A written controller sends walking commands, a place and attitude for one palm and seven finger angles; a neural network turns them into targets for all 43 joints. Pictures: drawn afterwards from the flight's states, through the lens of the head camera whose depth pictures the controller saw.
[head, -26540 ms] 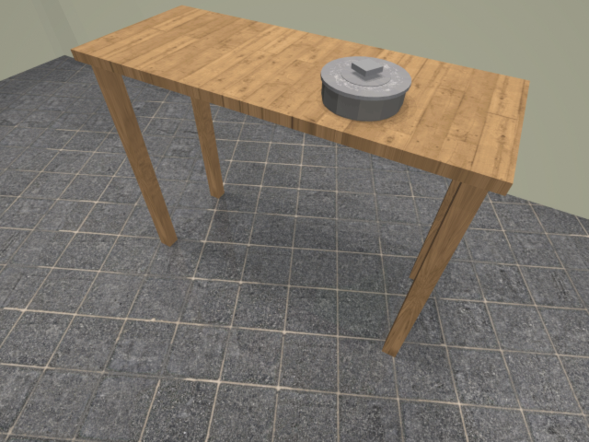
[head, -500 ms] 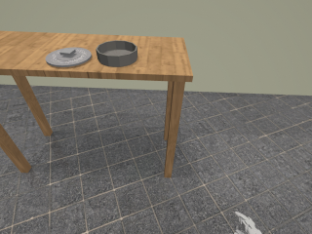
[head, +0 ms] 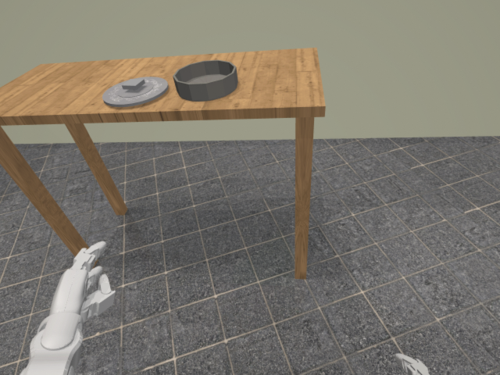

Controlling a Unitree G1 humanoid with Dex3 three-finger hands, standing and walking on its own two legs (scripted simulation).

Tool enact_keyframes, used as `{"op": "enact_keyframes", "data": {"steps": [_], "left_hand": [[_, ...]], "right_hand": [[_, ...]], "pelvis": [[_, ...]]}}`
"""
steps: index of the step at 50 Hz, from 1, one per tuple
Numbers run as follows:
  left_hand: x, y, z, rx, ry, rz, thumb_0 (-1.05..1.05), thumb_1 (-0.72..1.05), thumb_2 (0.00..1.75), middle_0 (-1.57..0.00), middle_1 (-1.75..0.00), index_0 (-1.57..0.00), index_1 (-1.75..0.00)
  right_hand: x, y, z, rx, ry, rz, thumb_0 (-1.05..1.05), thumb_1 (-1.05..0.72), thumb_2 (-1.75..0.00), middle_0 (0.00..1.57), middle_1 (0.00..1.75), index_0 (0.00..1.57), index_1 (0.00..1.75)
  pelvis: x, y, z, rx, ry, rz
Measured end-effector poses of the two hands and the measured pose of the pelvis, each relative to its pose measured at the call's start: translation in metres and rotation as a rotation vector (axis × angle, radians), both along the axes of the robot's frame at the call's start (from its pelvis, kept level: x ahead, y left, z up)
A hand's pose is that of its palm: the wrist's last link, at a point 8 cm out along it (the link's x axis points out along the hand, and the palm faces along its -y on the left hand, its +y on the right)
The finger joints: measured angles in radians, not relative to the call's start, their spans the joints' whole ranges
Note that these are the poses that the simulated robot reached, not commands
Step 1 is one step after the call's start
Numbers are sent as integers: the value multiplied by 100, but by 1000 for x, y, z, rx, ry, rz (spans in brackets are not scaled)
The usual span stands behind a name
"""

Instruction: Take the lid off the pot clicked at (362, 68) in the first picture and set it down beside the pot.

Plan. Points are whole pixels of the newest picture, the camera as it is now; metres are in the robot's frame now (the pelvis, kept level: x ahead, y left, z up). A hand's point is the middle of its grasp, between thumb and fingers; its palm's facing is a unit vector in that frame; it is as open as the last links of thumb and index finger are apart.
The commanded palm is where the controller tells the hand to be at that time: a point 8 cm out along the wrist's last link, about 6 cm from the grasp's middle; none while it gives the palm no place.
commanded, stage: stop stepping back and stand still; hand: left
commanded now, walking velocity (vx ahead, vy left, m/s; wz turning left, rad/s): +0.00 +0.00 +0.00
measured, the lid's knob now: (133, 84) +0.89 +0.35 +0.14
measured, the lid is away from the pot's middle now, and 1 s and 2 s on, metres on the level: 0.22 0.22 0.22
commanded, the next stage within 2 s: let the arm hang, fingers relaxed in 0.70 s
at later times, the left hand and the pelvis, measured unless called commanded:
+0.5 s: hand out of the picture +0.02 +0.20 -0.13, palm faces +0.01 -0.96 -0.27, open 7.3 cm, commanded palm none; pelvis +0.03 +0.01 +0.04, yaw -1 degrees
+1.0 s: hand out of the picture +0.06 +0.19 -0.13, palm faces -0.01 -0.98 -0.22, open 7.3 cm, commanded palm none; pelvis +0.04 +0.01 +0.04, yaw -1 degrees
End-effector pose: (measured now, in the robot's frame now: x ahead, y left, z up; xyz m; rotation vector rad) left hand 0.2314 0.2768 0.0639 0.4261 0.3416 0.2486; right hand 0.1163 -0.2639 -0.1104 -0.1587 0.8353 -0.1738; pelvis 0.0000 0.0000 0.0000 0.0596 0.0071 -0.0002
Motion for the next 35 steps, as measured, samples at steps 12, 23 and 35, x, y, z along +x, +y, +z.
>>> {"op": "enact_keyframes", "data": {"steps": [12, 23, 35], "left_hand": [[-218, -27, -183, -326, 916, 290, -10, 102, 90, -21, -30, -21, -30], [-223, -23, -160, -257, 1054, 262, -1, 92, 90, -20, -30, -20, -30], [-160, -41, -165, -288, 921, 169, 1, 94, 90, -20, -30, -20, -30]], "right_hand": [[-100, 28, -10, 6, 544, -44, 1, -91, -90, 20, 30, 20, 30], [-111, 56, -7, 107, 607, -98, 1, -90, -90, 20, 30, 20, 30], [-85, 54, -3, 90, 527, -120, 1, -93, -90, 20, 30, 20, 30]], "pelvis": [[13, 2, 14, -85, -1, 31], [31, 5, 34, -62, 3, -6], [38, 9, 37, -61, -18, -22]]}}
